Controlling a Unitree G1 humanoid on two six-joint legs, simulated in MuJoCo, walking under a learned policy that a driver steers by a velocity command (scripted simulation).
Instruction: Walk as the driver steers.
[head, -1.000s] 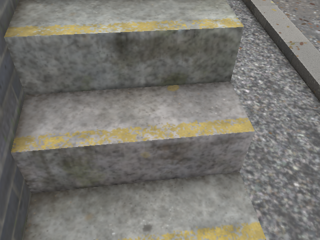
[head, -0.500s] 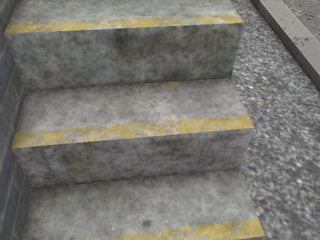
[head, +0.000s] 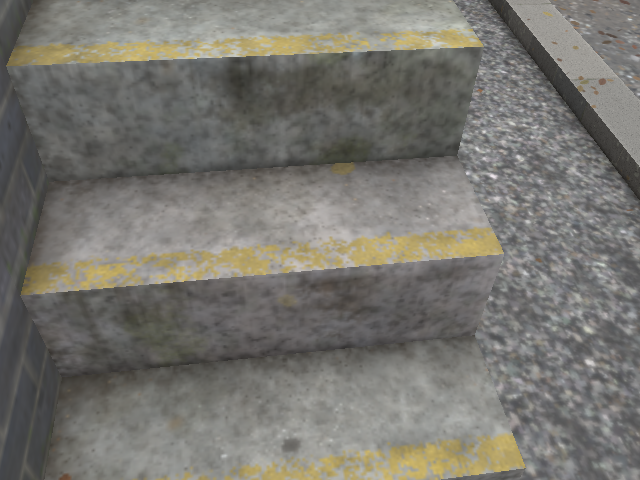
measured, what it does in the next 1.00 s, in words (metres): stands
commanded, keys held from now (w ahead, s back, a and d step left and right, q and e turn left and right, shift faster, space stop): w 0.46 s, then no key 0.54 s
